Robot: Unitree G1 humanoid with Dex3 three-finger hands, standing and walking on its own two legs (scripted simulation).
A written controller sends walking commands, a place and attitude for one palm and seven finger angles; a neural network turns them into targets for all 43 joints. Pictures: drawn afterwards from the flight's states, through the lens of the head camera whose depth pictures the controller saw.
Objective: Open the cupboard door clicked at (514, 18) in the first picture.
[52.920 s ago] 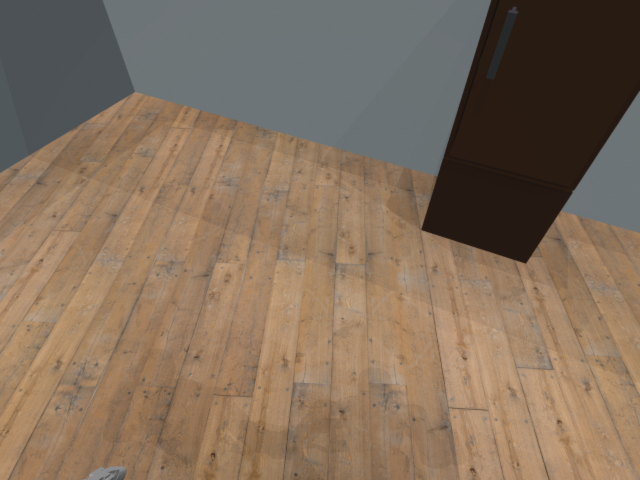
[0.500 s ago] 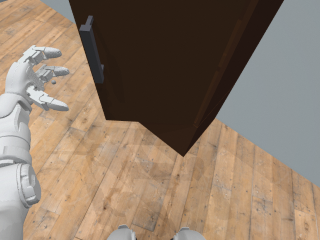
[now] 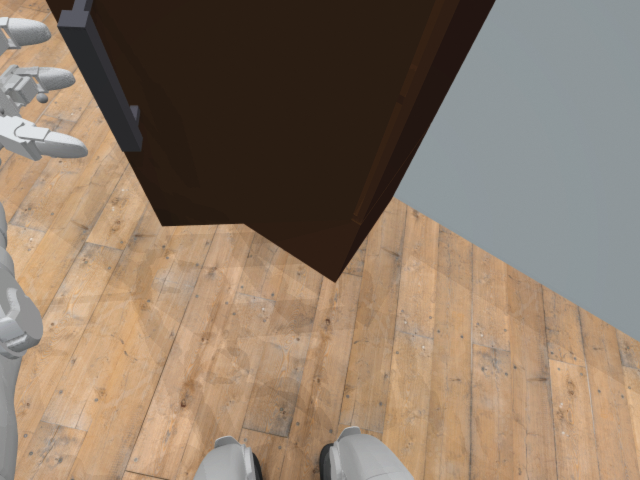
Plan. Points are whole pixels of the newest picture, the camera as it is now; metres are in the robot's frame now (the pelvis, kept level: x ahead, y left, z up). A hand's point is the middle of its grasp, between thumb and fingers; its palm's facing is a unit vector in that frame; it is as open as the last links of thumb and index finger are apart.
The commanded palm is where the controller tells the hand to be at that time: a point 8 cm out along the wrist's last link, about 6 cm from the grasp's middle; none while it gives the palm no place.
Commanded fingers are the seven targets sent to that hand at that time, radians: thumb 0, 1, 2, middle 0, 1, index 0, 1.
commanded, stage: move the hooked fingers beside the handle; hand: left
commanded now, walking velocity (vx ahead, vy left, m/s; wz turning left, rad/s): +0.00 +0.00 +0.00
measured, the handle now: (111, 78) +0.57 +0.18 +0.11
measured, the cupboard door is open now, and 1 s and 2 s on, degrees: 39 39 38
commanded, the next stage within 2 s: slide the fingers in behind the handle in 0.88 s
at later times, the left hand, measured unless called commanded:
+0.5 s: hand (38, 114) +0.51 +0.24 +0.11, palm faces -0.03 -1.00 +0.01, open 14.0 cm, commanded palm +0.50 +0.28 +0.11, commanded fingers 0.00 -0.50 0.30 -0.30 -1.20 -0.30 -1.20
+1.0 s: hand (41, 109) +0.52 +0.24 +0.11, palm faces -0.02 -1.00 +0.00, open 14.0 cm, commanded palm +0.50 +0.28 +0.11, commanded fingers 0.00 -0.50 0.30 -0.30 -1.20 -0.30 -1.20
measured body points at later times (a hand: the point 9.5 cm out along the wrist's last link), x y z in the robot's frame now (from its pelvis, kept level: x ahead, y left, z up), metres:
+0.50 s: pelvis +0.01 +0.00 +0.00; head +0.12 +0.04 +0.44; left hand +0.51 +0.30 +0.11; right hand +0.02 -0.27 -0.10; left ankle +0.01 +0.09 -0.69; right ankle +0.00 -0.12 -0.69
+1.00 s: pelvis +0.00 +0.00 +0.00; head +0.13 +0.02 +0.43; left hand +0.51 +0.30 +0.11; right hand -0.04 -0.27 -0.10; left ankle +0.01 +0.09 -0.69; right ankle +0.00 -0.13 -0.69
